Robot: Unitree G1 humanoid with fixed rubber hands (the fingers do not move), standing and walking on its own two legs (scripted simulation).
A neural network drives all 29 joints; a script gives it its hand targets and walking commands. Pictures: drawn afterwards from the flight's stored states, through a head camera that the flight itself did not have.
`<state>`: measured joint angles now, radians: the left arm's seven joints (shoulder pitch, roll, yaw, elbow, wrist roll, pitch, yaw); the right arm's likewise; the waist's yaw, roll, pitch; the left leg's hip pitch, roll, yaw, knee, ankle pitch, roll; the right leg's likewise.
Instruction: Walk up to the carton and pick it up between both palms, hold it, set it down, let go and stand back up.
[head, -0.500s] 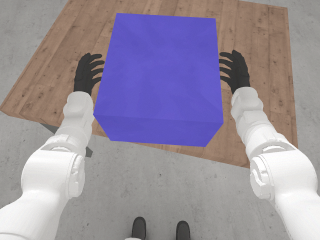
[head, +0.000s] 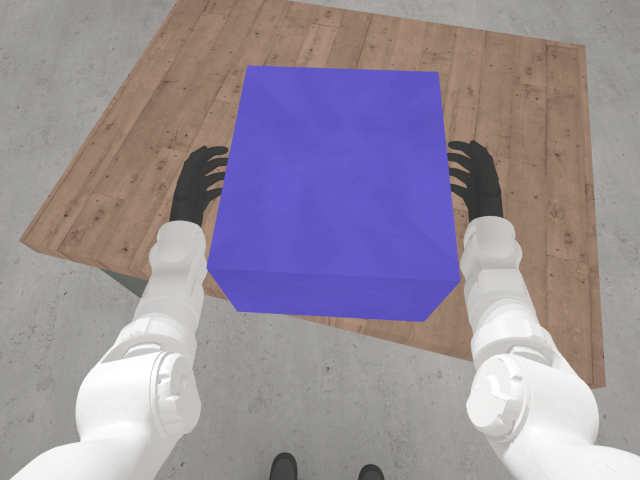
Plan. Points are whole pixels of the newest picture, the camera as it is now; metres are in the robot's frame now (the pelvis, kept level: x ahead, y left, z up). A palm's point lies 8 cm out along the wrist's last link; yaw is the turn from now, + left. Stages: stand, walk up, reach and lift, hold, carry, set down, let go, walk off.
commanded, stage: reach and lift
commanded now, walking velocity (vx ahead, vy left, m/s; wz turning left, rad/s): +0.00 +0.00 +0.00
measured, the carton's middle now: (335, 194) +0.49 -0.01 -0.03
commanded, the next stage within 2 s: none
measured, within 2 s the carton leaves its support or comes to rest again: leaves its support in 1.22 s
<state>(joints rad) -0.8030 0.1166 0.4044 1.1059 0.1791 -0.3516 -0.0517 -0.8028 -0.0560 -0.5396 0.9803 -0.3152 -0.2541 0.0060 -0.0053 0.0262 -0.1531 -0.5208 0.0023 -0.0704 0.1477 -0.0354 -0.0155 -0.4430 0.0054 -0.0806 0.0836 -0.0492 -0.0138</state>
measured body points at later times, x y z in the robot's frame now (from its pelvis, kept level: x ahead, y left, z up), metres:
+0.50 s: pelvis +0.00 +0.00 +0.00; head +0.12 +0.00 +0.43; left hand +0.44 +0.17 +0.02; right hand +0.44 -0.20 +0.02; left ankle -0.01 +0.13 -0.75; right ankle -0.04 -0.11 -0.75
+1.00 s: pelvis -0.01 +0.01 +0.00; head +0.11 +0.01 +0.44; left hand +0.43 +0.17 +0.02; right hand +0.42 -0.20 +0.03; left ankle -0.01 +0.13 -0.75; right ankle -0.04 -0.11 -0.75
